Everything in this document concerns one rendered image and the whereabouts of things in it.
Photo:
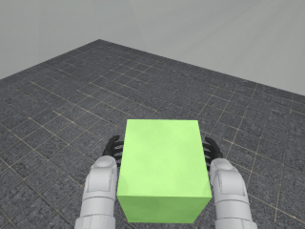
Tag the robot left forearm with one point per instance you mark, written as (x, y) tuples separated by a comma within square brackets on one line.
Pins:
[(99, 196)]

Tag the robot right hand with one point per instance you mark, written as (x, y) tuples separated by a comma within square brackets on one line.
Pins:
[(214, 151)]

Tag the robot left hand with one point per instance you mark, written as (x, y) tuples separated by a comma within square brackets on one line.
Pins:
[(110, 151)]

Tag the carton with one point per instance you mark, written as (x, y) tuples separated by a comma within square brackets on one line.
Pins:
[(163, 174)]

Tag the robot right forearm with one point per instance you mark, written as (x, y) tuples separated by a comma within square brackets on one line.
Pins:
[(231, 201)]

